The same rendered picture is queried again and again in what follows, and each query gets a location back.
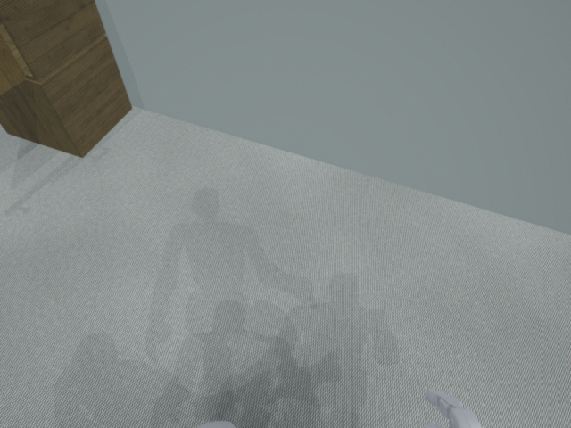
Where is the cupboard door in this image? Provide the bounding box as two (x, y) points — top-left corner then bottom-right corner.
(0, 34), (27, 95)

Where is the robot right hand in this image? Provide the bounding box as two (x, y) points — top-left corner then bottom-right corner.
(426, 389), (482, 428)

